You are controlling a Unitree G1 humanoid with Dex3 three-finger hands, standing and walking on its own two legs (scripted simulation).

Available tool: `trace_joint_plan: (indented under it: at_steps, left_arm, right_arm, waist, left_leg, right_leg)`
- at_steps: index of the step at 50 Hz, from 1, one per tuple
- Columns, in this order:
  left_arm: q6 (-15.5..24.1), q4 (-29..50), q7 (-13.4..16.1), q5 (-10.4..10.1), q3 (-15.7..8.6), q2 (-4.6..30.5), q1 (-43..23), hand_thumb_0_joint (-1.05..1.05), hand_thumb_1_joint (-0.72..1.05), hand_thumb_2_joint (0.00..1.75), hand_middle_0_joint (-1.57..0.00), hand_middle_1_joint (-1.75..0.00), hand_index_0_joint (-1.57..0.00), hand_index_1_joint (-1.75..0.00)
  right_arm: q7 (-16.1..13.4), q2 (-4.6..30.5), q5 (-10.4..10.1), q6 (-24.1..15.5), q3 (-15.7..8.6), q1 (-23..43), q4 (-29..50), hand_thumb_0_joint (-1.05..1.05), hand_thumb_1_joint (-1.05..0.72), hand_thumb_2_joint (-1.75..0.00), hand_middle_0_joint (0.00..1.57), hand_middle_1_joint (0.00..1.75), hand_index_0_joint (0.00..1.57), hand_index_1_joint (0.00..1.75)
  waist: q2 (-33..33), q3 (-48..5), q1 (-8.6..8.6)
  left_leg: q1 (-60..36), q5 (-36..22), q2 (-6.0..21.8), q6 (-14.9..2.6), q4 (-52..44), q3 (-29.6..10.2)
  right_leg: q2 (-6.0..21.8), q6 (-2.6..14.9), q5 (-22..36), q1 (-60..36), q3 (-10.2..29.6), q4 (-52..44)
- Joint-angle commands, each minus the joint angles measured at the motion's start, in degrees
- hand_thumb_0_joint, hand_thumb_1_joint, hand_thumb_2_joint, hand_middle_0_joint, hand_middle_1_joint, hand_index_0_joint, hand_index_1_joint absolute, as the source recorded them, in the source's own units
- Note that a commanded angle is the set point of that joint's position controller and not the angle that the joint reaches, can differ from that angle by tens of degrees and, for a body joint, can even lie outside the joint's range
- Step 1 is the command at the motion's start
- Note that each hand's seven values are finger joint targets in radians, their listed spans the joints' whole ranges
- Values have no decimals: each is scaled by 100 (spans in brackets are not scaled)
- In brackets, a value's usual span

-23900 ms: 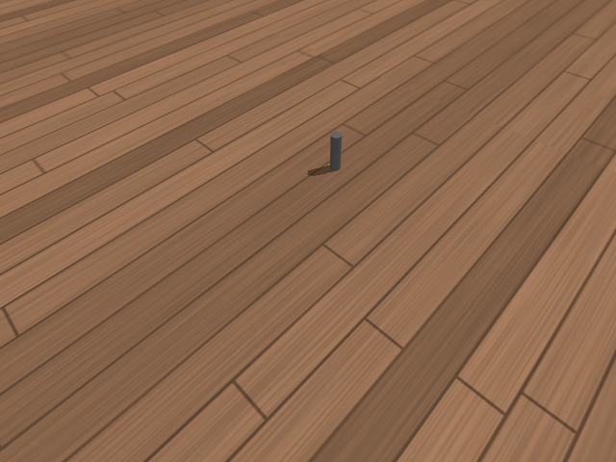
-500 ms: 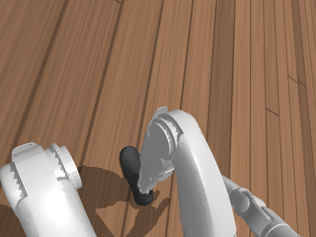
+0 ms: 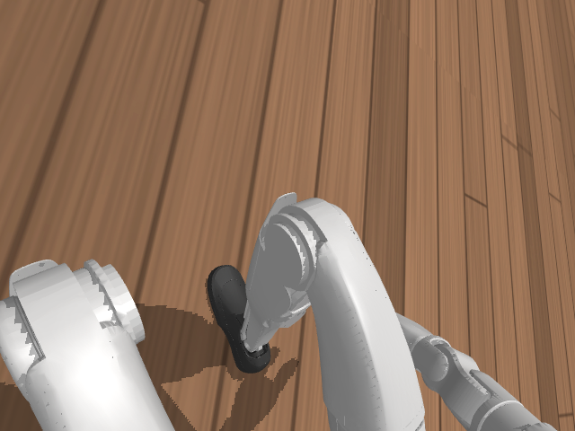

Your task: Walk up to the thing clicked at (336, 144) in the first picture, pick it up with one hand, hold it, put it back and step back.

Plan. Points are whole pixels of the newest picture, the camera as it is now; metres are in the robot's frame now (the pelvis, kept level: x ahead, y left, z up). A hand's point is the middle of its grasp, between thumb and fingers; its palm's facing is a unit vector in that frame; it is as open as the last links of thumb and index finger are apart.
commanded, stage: open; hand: left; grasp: from the side
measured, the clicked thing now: out of the picture +0.47 +0.30 -0.20
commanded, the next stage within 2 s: withdraw in 0.18 s
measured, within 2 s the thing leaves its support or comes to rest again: neither
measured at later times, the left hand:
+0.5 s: hand out of the picture +0.47 +0.31 -0.16, palm faces +0.39 -0.92 +0.03, open 14.3 cm
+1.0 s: hand out of the picture +0.41 +0.40 -0.07, palm faces +0.30 -0.91 -0.29, open 17.0 cm
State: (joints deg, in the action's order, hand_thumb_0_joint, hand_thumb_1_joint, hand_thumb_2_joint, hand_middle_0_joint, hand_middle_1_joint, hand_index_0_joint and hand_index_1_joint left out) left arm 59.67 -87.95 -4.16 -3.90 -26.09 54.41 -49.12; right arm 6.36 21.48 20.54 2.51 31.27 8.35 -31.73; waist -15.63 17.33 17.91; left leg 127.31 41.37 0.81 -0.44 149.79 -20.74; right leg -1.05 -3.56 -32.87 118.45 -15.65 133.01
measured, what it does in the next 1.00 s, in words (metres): stands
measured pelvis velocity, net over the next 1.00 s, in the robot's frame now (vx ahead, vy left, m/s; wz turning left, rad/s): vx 0.01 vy -0.01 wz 0.09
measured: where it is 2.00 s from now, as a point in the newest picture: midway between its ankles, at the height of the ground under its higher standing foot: (183, 381)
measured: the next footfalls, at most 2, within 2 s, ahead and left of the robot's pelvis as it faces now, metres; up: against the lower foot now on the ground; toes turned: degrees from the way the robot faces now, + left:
none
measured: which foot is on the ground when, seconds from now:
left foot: down 0.00-1.00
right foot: down 0.00-1.00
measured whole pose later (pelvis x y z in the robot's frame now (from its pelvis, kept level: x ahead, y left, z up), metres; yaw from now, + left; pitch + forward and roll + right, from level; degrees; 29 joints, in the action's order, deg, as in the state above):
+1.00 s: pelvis +0.01 -0.01 +0.04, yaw +5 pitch +27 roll -13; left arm 25.4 -61.2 -10.0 7.0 -29.8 48.2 -38.9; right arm 3.9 17.5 6.1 9.2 13.9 -3.2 -32.4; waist -5.6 1.9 11.7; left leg 127.8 39.5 1.9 -1.7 139.3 -10.8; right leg 1.0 -2.0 -34.0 122.2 -8.5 128.9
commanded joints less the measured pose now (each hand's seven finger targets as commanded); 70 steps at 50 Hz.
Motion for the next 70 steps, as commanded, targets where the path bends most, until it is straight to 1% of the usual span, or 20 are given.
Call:
trace_joint_plan:
  at_steps: [1, 14, 19, 27, 31, 33, 34, 38, 39, 41, 44, 46, 47, 49, 51, 56, 58, 62, 66, 70]
  left_arm:
    - [438, 824, 37, -41, -60, 738, -1423, 0, -20, 50, -72, -65, -73, -64]
    - [416, 708, 72, 8, 86, 592, -1442, 0, -36, 29, -44, -36, -45, -36]
    - [446, 900, 129, -57, -166, 941, -1503, 0, -32, 30, -30, -28, -30, -28]
    - [67, 2403, -147, 94, -1003, 2133, -1423, 0, -40, 16, -20, -15, -20, -15]
    - [-557, 2331, -531, -31, -885, 1531, -925, 0, -45, 16, -23, -17, -23, -17]
    - [-906, 2269, -777, -119, -614, 1131, -698, 0, -47, 15, -24, -18, -24, -18]
    - [-1105, 2016, -939, -157, -161, 584, -591, 0, -46, 15, -22, -18, -22, -17]
    - [-1549, 2127, -1288, -288, 43, 350, -590, 0, -47, 8, -8, -8, -10, -6]
    - [-1832, 2192, -947, 527, -356, 1213, -531, 0, -55, 8, -9, -7, -8, -7]
    - [-2159, 2563, -800, 535, -88, 751, -870, 0, -56, 8, -9, -8, -8, -9]
    - [-2548, 3889, -545, 777, -898, 2120, -973, 0, -61, 10, -10, -9, -9, -10]
    - [-2889, 4282, -424, 910, -1009, 2301, -890, 0, -53, 18, -9, -11, -9, -11]
    - [-3004, 4480, -391, 935, -774, 2008, -1158, 0, -45, 15, -7, -9, -7, -9]
    - [-3325, 4208, -237, 970, -840, 1748, -379, 0, -44, 12, -7, -8, -7, -8]
    - [-3647, 4116, -202, 977, -418, 969, -89, 0, -43, 13, -7, -8, -7, -8]
    - [-4350, 4995, -58, 926, 173, -328, 1032, 0, -47, 11, -7, -8, -7, -8]
    - [-4682, 5162, 23, 861, 453, -791, 1683, 0, -52, 8, -6, -7, -6, -7]
    - [-5113, 6659, 363, 802, 149, -317, 1986, 0, -50, 9, -7, -7, -6, -7]
    - [-5462, 7272, 695, 768, 116, -456, 2608, 0, -48, 10, -7, -7, -6, -7]
    - [-5682, 7198, 920, 743, 421, -1070, 3238, 0, -51, 8, -6, -7, -6, -7]
  right_arm:
    - [-71, 2099, 7, 138, -661, -407, -17, 0, -91, -90, 20, 30, 20, 30]
    - [-65, 2077, -6, 143, -664, -349, 41, 0, -91, -90, 20, 30, 20, 30]
    - [-74, 2108, -27, 164, -652, -396, 56, 0, -89, -90, 20, 30, 20, 30]
    - [-170, 2052, -154, 355, -891, -643, 53, 0, -91, -90, 20, 30, 20, 30]
    - [-229, 2068, -370, 402, -1211, -843, 126, 0, -91, -90, 20, 30, 20, 30]
    - [-255, 1984, -523, 378, -1336, -952, 128, 0, -91, -90, 20, 30, 20, 30]
    - [-258, 1859, -588, 383, -1353, -1123, -33, 0, -90, -90, 20, 30, 20, 30]
    - [-297, 1845, -828, 307, -1564, -1131, 103, 0, -85, -90, 20, 30, 20, 30]
    - [-266, 1639, -983, 390, -1846, -1317, -48, 0, -93, -92, 20, 30, 20, 30]
    - [-223, 1601, -1132, 486, -1969, -1530, -10, 0, -95, -92, 20, 30, 20, 30]
    - [-264, 1650, -1342, 615, -2300, -1653, 186, 0, -99, -93, 20, 30, 20, 30]
    - [-318, 1492, -1465, 725, -2446, -1784, 187, 0, -93, -90, 20, 30, 20, 30]
    - [-328, 1286, -1481, 752, -2389, -1893, 40, 0, -90, -90, 20, 30, 20, 30]
    - [-398, 1206, -1549, 771, -2557, -1979, -17, 0, -90, -90, 20, 30, 20, 30]
    - [-428, 1074, -1631, 740, -2715, -1957, 101, 0, -90, -90, 20, 30, 20, 30]
    - [-451, 935, -1876, 692, -3246, -2165, 246, 0, -90, -90, 20, 30, 20, 30]
    - [-474, 902, -2013, 659, -3372, -2169, 368, 0, -90, -90, 20, 30, 20, 30]
    - [-608, 746, -2208, 627, -3507, -2165, 568, 0, -90, -90, 20, 30, 20, 30]
    - [-825, 522, -2322, 475, -3502, -2033, 727, 0, -89, -90, 20, 30, 20, 30]
    - [-1026, 296, -2308, 274, -3467, -1923, 709, 0, -90, -90, 20, 30, 20, 30]
  waist:
    - [3604, -3234, 849]
    - [3430, -3106, 902]
    - [3572, -3161, 779]
    - [4564, -4151, 253]
    - [4522, -4155, 204]
    - [4074, -3986, 201]
    - [3753, -3838, 324]
    - [3017, -3618, 234]
    - [3435, -4139, -314]
    - [3687, -4429, -172]
    - [4592, -5887, -765]
    - [4745, -6050, -864]
    - [4699, -5736, -758]
    - [4309, -5457, -878]
    - [3990, -5338, -869]
    - [3402, -5978, -1153]
    - [2822, -6013, -1067]
    - [2340, -6456, -1364]
    - [2318, -6149, -1473]
    - [2508, -5763, -1478]
  left_leg:
    - [-2554, -1005, 363, 212, -1968, 318]
    - [-2475, -840, 360, 183, -2009, 285]
    - [-2490, -885, 373, 192, -2035, 301]
    - [-3176, -1515, 428, 282, -2236, 501]
    - [-3083, -1384, 425, 289, -2508, 526]
    - [-2641, -1177, 394, 196, -2456, 623]
    - [-2375, -998, 366, 132, -2388, 678]
    - [-1850, -427, 297, -18, -2389, 692]
    - [-2396, -683, 285, 57, -2680, 816]
    - [-2707, -635, 306, 97, -2901, 758]
    - [-3510, -1026, 288, 145, -3150, 960]
    - [-3577, -1088, 267, 126, -3281, 1094]
    - [-3434, -1118, 257, 128, -3313, 1140]
    - [-3127, -1004, 191, 77, -3341, 1333]
    - [-2888, -576, 163, 21, -3526, 1433]
    - [-3487, -568, 124, 9, -4166, 1468]
    - [-3541, -508, 101, -51, -4358, 1449]
    - [-3923, -716, 79, -141, -4829, 1574]
    - [-4568, -409, 93, -133, -5644, 1566]
    - [-5236, -761, 91, -94, -6195, 1665]
  right_leg:
    - [-332, 349, 1032, -1636, -409, -801]
    - [-345, 348, 906, -1510, -425, -822]
    - [-347, 358, 908, -1586, -404, -819]
    - [-293, 435, 1150, -1703, -205, -700]
    - [-253, 465, 1018, -1397, -195, -688]
    - [-254, 462, 925, -1307, -153, -789]
    - [-266, 451, 816, -1290, -129, -897]
    - [-219, 429, 452, -1117, -82, -1080]
    - [-162, 474, 471, -934, 32, -1105]
    - [-143, 497, 381, -748, 45, -1068]
    - [-83, 550, 532, -1117, 324, -1016]
    - [-84, 574, 523, -1097, 484, -1075]
    - [-97, 588, 571, -976, 523, -1077]
    - [-114, 603, 464, -1042, 621, -1301]
    - [-95, 599, 165, -1016, 685, -1574]
    - [-16, 598, 73, -1155, 806, -2120]
    - [-16, 569, 43, -1492, 843, -2530]
    - [23, 518, 208, -2677, 1091, -3227]
    - [51, 508, -68, -3299, 1250, -3915]
    - [60, 534, 141, -3730, 1361, -4455]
